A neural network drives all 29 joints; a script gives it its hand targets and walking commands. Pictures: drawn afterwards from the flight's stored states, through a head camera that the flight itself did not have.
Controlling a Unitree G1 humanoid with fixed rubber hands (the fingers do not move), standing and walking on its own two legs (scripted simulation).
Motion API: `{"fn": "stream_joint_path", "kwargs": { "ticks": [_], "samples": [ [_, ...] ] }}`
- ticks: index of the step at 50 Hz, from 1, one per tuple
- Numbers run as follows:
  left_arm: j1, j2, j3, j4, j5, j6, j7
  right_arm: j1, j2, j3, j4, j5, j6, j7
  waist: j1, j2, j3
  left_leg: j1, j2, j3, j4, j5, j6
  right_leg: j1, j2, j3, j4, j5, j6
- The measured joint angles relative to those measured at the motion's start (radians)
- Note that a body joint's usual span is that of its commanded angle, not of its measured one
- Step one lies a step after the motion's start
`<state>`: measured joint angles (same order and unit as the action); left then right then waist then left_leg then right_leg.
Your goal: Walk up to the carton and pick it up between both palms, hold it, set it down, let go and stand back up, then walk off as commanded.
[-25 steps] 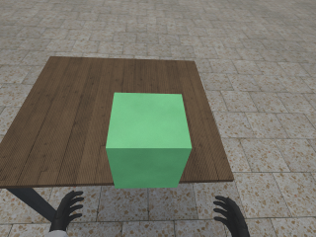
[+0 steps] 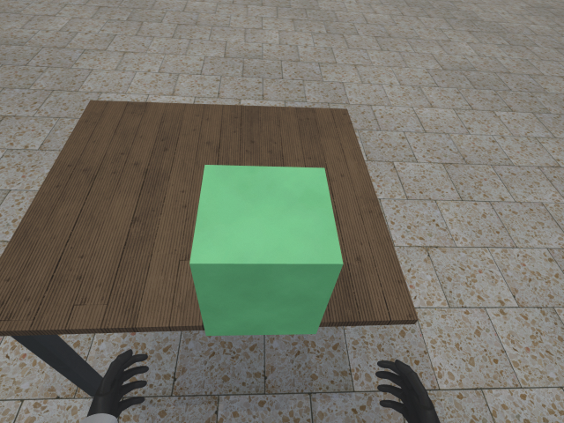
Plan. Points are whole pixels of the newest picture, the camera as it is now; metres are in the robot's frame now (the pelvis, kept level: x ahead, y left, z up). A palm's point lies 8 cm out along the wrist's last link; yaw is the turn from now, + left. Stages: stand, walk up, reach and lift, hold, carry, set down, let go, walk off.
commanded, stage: set down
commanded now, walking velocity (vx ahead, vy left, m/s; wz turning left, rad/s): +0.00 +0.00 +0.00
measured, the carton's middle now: (263, 254) +0.42 +0.04 -0.05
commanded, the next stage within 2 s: let go in 0.44 s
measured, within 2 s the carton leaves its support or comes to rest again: neither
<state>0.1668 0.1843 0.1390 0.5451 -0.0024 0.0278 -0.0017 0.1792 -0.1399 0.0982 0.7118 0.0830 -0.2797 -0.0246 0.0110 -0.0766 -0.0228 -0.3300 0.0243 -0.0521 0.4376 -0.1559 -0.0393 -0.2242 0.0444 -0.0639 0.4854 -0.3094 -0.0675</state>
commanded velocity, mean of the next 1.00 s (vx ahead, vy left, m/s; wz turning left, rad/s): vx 0.00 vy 0.00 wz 0.00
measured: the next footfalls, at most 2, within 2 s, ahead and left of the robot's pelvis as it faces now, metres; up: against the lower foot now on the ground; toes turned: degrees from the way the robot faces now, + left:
none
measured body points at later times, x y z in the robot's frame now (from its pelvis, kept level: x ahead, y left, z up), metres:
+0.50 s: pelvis +0.00 +0.00 +0.00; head +0.02 +0.02 +0.45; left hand +0.18 +0.25 -0.09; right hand +0.17 -0.20 -0.09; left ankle +0.05 +0.16 -0.74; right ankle -0.03 -0.07 -0.74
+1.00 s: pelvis +0.00 +0.00 +0.00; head +0.03 +0.02 +0.45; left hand +0.18 +0.24 -0.09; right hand +0.17 -0.20 -0.09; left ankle +0.05 +0.16 -0.74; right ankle -0.03 -0.07 -0.74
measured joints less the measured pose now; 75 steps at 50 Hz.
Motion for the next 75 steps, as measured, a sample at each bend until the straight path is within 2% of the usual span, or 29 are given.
{"fn": "stream_joint_path", "kwargs": {
  "ticks": [29,52,56,60,75],
  "samples": [
    [0.000,0.008,-0.010,-0.038,0.000,0.100,-0.009,-0.032,0.000,-0.018,0.069,-0.050,0.032,-0.006,0.000,0.000,0.010,0.002,0.000,0.000,-0.003,0.000,0.000,0.000,0.000,0.000,0.000,-0.001,-0.002],
    [0.000,0.008,-0.031,-0.057,0.000,0.107,-0.009,-0.018,-0.002,-0.032,0.060,-0.067,0.036,0.007,0.000,0.000,0.020,0.003,0.000,0.000,-0.005,0.000,0.000,0.000,0.000,0.000,0.000,-0.002,-0.003],
    [0.004,0.013,-0.031,0.000,0.000,0.044,-0.003,-0.022,-0.038,-0.033,0.071,-0.111,0.127,0.008,0.000,0.017,0.016,-0.009,0.004,0.000,0.043,-0.012,0.000,0.012,0.005,0.000,0.000,-0.004,-0.001],
    [0.022,0.034,-0.031,0.069,0.000,0.006,-0.002,-0.004,-0.098,-0.033,0.097,-0.118,0.208,0.008,0.000,0.036,-0.010,-0.011,0.005,0.000,0.066,-0.047,0.000,0.020,0.005,0.000,0.000,-0.013,0.006],
    [0.022,0.104,-0.032,0.236,0.000,-0.036,-0.002,0.007,-0.144,-0.032,0.174,-0.118,0.236,0.008,0.000,0.039,-0.010,-0.028,-0.005,0.000,0.122,-0.077,0.019,0.031,-0.004,0.000,0.000,-0.015,0.034]
  ]
}}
